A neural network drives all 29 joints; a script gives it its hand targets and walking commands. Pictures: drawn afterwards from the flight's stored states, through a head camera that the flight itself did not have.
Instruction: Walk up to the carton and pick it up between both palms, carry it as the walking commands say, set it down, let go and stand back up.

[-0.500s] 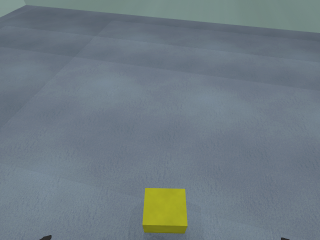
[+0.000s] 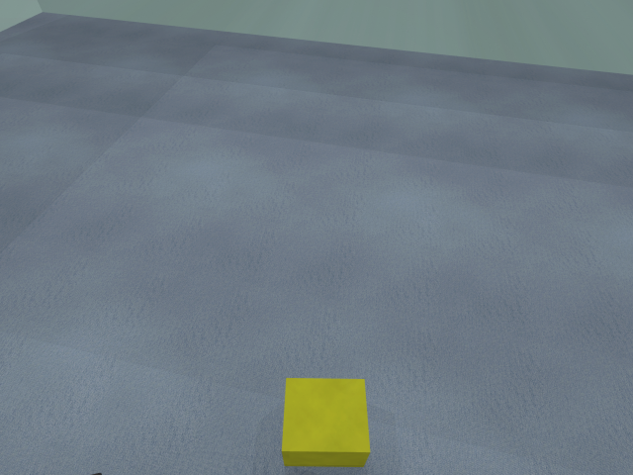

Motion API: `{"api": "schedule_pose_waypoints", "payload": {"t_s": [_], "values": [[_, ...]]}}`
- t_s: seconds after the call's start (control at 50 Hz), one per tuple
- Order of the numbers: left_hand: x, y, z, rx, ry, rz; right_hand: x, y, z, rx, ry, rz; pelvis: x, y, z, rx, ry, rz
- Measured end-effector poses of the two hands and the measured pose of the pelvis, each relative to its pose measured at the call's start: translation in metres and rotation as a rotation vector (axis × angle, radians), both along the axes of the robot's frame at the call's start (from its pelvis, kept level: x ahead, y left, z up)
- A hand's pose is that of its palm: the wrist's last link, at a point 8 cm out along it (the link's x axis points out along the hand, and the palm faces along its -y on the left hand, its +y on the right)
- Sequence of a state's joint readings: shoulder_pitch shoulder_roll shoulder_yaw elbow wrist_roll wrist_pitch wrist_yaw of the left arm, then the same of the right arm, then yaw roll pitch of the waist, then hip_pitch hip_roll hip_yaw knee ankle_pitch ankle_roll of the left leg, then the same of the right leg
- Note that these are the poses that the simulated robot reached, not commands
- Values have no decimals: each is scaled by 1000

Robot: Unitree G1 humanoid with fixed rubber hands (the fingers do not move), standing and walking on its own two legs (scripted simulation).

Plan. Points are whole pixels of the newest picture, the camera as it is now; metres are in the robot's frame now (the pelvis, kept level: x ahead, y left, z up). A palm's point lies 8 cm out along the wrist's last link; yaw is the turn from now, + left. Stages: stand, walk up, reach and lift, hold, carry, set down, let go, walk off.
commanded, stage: walk up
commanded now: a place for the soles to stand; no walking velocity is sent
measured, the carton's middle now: (324, 422) +0.42 -0.02 -0.70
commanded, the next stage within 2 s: stand in 0.24 s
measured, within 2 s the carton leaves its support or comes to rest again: neither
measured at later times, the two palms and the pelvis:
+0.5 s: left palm out of the picture +0.10 +0.34 -0.11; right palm out of the picture +0.10 -0.30 -0.10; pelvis +0.01 +0.02 +0.00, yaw -2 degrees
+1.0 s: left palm out of the picture +0.16 +0.31 -0.10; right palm out of the picture +0.17 -0.28 -0.10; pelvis +0.00 +0.01 -0.01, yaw +1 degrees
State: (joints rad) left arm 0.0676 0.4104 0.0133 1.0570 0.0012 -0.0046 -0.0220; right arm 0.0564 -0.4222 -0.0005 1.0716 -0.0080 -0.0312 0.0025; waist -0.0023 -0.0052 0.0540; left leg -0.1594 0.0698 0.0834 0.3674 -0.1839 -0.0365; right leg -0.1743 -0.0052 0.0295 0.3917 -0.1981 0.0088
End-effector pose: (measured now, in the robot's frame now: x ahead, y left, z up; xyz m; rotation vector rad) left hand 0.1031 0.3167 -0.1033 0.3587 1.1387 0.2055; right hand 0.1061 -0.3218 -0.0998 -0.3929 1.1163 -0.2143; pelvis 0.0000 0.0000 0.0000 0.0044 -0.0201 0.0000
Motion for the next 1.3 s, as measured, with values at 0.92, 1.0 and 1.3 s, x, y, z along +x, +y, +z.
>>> {"api": "schedule_pose_waypoints", "payload": {"t_s": [0.92,1.0,1.3], "values": [[59,-5,9,-38,-140,-35,41,35,-1,51,-53,44,-7,12,-11,7,-12,17],[53,-11,-1,-60,-67,-11,63,41,0,59,-82,41,-4,12,-13,7,15,20],[135,-30,-32,-60,-209,-33,128,55,-49,144,-190,7,-11,4,-51,-3,247,54]]}}
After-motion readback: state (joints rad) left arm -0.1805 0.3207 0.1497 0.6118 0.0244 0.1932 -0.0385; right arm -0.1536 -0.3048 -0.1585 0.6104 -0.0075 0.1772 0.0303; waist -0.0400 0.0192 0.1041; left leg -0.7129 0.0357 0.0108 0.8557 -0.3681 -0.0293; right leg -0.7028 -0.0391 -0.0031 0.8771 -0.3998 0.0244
